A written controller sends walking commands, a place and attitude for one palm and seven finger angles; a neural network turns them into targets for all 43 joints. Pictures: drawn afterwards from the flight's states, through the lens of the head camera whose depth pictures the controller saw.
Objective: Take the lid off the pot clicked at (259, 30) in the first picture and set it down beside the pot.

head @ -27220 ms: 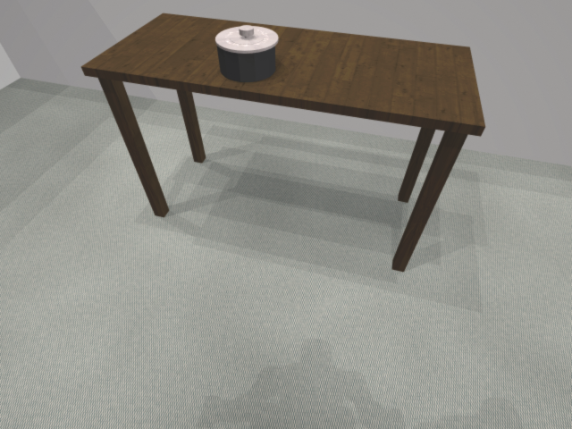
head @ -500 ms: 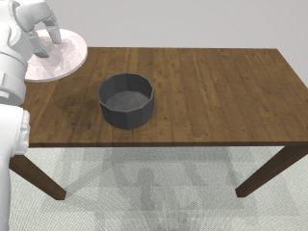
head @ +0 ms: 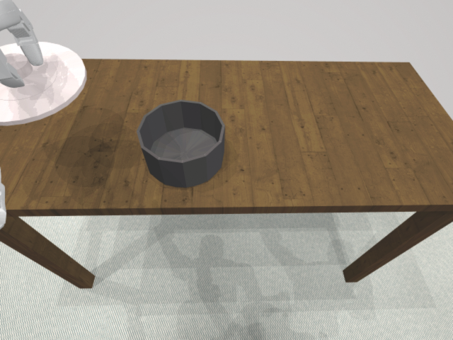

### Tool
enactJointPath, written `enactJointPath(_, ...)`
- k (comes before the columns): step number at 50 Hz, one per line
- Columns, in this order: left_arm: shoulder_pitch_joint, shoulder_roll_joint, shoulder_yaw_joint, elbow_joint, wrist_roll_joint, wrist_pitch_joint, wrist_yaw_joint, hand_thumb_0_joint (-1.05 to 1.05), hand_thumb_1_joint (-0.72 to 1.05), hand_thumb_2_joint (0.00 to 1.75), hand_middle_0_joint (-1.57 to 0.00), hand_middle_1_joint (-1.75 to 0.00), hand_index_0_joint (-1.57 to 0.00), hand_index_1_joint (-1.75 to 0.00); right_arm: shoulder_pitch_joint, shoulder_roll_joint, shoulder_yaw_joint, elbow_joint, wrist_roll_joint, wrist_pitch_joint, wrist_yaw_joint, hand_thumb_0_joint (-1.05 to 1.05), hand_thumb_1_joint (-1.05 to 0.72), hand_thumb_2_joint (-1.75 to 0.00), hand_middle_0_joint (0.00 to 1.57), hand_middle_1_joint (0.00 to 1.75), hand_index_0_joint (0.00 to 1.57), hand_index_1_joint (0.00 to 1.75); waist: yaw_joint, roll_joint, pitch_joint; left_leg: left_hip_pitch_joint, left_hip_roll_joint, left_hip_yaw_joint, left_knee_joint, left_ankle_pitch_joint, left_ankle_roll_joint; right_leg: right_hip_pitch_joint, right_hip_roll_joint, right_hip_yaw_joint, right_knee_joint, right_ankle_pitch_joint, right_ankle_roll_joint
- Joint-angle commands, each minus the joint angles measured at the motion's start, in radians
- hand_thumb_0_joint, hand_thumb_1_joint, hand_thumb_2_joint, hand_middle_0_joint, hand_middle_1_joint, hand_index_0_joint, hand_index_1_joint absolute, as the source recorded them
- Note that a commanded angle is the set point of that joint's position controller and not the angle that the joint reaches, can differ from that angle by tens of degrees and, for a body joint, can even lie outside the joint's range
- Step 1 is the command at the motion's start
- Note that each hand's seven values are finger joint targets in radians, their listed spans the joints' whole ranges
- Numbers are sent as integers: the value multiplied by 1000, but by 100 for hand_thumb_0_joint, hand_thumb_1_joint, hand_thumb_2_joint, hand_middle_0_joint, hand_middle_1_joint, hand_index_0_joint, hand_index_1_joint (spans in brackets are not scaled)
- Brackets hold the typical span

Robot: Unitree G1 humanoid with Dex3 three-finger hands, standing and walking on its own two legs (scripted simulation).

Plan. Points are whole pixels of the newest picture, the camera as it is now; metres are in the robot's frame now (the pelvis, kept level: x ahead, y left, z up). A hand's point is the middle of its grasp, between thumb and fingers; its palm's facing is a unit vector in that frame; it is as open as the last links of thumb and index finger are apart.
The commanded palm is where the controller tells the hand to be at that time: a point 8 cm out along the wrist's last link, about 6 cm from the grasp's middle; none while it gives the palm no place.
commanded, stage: move the lid sideways beside the pot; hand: left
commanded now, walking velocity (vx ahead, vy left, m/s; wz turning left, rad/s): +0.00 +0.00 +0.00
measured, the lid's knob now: (14, 66) +0.49 +0.32 +0.21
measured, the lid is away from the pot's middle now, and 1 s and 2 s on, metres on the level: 0.24 0.24 0.24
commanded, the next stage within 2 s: lower the lid onto the table in 0.08 s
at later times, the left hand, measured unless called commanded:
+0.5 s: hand (15, 67) +0.47 +0.30 +0.23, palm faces -0.31 -0.13 -0.94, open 7.1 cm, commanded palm +0.49 +0.30 +0.29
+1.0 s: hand (19, 89) +0.47 +0.31 +0.19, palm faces -0.35 -0.09 -0.93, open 7.1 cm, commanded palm +0.49 +0.30 +0.26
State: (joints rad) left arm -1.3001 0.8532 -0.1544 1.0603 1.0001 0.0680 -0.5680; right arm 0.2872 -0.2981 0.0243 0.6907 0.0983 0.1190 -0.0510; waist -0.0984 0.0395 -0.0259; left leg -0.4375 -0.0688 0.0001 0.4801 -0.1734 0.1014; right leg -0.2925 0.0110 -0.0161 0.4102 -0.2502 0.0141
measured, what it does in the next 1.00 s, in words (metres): stands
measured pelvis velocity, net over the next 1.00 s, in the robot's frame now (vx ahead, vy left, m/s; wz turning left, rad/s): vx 0.00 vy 0.01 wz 0.00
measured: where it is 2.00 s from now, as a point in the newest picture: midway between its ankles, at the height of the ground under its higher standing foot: outside the picture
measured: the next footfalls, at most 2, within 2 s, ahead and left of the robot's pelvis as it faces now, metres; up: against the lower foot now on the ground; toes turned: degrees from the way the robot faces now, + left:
none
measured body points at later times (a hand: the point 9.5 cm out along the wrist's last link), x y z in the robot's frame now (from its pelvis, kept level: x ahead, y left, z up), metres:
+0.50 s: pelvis +0.00 +0.00 +0.00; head +0.05 +0.01 +0.45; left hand +0.48 +0.31 +0.28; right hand +0.05 -0.27 -0.12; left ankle +0.03 +0.05 -0.74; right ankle -0.03 -0.14 -0.74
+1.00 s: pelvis +0.00 +0.01 +0.00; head +0.06 +0.02 +0.44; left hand +0.48 +0.32 +0.24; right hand +0.04 -0.28 -0.12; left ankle +0.03 +0.05 -0.74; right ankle -0.03 -0.14 -0.74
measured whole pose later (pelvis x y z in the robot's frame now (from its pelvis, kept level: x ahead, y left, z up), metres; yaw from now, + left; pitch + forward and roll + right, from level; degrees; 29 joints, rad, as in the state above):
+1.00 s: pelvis +0.00 +0.01 +0.00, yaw +0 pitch +9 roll -3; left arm -1.21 0.83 -0.14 1.06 0.97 0.00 -0.54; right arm 0.32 -0.30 0.00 0.69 0.09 0.12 -0.05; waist -0.10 0.03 -0.03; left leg -0.48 -0.07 0.00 0.52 -0.19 0.11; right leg -0.32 0.01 -0.02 0.43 -0.26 0.01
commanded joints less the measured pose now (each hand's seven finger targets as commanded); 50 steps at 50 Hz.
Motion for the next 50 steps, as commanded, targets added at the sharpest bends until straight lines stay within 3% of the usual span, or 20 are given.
enactJointPath(1,-628,279,72,-275,2,-21,50,0,74,81,-92,-105,-93,-106,37,-175,-55,-91,-6,-24,-17,0,-90,-90,20,30,20,30,-13,111,-469,503,52,-83,7,322,-6,-102,54,-30,-48,184,-58)
enactJointPath(2,-635,300,95,-299,-1,-23,53,0,74,81,-92,-105,-93,-106,47,-175,-60,-88,-7,-26,-19,0,-90,-90,20,30,20,30,-8,109,-495,530,56,-86,10,343,-6,-97,54,-31,-47,188,-58)
enactJointPath(4,-642,235,47,-343,-18,-32,49,0,74,81,-92,-105,-93,-106,48,-176,-63,-91,-6,-30,-19,0,-90,-90,20,30,20,30,-17,174,-499,584,62,-97,26,433,-15,-145,53,-36,-55,196,-62)
enactJointPath(5,-652,258,67,-339,-6,-29,50,0,74,81,-92,-105,-93,-106,50,-170,-64,-80,-10,-32,-18,0,-90,-90,20,30,20,30,-13,169,-496,585,64,-102,27,411,-14,-151,59,-35,-52,178,-57)
enactJointPath(9,-558,189,26,-225,-31,-24,37,0,74,81,-92,-105,-93,-106,60,-181,-60,-65,-4,-27,-15,0,-90,-90,20,30,20,30,-23,140,-400,515,59,-93,11,329,-16,-180,51,-44,-63,147,-62)
enactJointPath(12,-572,216,44,-159,-17,18,36,0,74,81,-92,-105,-93,-106,59,-177,-56,-58,0,-30,-5,0,-90,-90,20,30,20,30,-19,85,-384,468,52,-91,5,266,-14,-148,57,-46,-46,154,-59)
enactJointPath(17,-654,242,63,-271,1,12,48,0,74,81,-92,-105,-93,-106,60,-176,-64,-76,-8,-36,-5,0,-90,-90,20,30,20,30,-15,111,-489,544,56,-104,18,347,-16,-131,61,-39,-42,173,-59)
enactJointPath(19,-589,219,54,-225,-11,2,49,0,74,81,-92,-105,-93,-106,69,-180,-63,-79,-8,-39,-9,0,-90,-90,20,30,20,30,-19,103,-465,526,57,-102,18,351,-19,-142,55,-40,-49,171,-61)
enactJointPath(20,-607,269,89,-236,-1,1,53,0,74,81,-92,-105,-93,-106,64,-178,-62,-74,-8,-35,-8,0,-90,-90,20,30,20,30,-14,81,-469,513,59,-105,11,318,-19,-123,59,-40,-40,165,-57)
enactJointPath(22,-552,268,91,-155,-4,-2,54,0,74,81,-92,-105,-93,-106,67,-176,-57,-77,-6,-35,-9,0,-90,-90,20,30,20,30,-13,49,-423,456,52,-92,9,268,-13,-119,56,-40,-36,161,-56)
enactJointPath(28,-566,299,92,-156,12,-21,72,0,74,81,-92,-105,-93,-106,68,-183,-53,-87,-7,-30,-12,0,-90,-90,20,30,20,30,-12,108,-418,441,52,-85,10,255,-16,-122,57,-35,-29,155,-61)
enactJointPath(29,-561,288,83,-179,3,-31,73,0,74,81,-92,-105,-93,-106,70,-187,-56,-89,-6,-31,-14,0,-90,-90,20,30,20,30,-15,122,-432,458,57,-83,16,294,-18,-122,51,-34,-36,174,-64)
enactJointPath(30,-616,327,110,-246,13,-35,77,0,74,81,-92,-105,-93,-106,70,-183,-58,-92,-10,-29,-13,0,-90,-90,20,30,20,30,-9,144,-476,490,60,-97,15,307,-19,-113,58,-33,-29,168,-62)
enactJointPath(31,-617,291,89,-241,13,-38,77,0,74,81,-92,-105,-93,-106,72,-180,-61,-95,-11,-34,-15,0,-90,-90,20,30,20,30,-14,179,-478,514,55,-95,26,333,-16,-136,61,-31,-31,167,-64)
enactJointPath(32,-597,323,124,-252,11,-43,80,0,74,81,-92,-105,-93,-106,83,-180,-65,-91,-12,-36,-18,0,-90,-90,20,30,20,30,-11,150,-505,535,61,-101,30,357,-15,-126,61,-32,-29,178,-61)
enactJointPath(38,-479,260,95,-134,-22,-46,66,0,74,81,-92,-105,-93,-106,92,-186,-68,-76,-6,-26,-12,0,-90,-90,20,30,20,30,-20,85,-406,459,56,-89,29,301,-10,-162,60,-39,-30,166,-55)
enactJointPath(44,-528,217,61,-241,-30,-63,73,0,74,81,-92,-105,-93,-106,90,-190,-74,-79,-9,-23,-11,0,-90,-90,20,30,20,30,-24,151,-441,536,67,-111,36,360,-22,-208,60,-42,-35,145,-64)
enactJointPath(45,-555,272,106,-296,-24,-69,79,0,74,81,-92,-105,-93,-106,91,-186,-76,-80,-13,-22,-10,0,-90,-90,20,30,20,30,-16,159,-495,562,66,-119,41,381,-21,-182,65,-36,-27,153,-61)
enactJointPath(47,-526,271,121,-284,-25,-76,81,0,74,81,-92,-105,-93,-106,94,-182,-77,-81,-16,-27,-13,0,-90,-90,20,30,20,30,-16,154,-508,571,60,-113,50,394,-16,-180,64,-34,-27,165,-59)
enactJointPath(50,-492,249,105,-222,-41,-79,75,0,74,81,-92,-105,-93,-106,89,-187,-74,-73,-13,-17,-9,0,-90,-90,20,30,20,30,-21,107,-444,510,61,-114,35,322,-20,-190,61,-40,-26,144,-57)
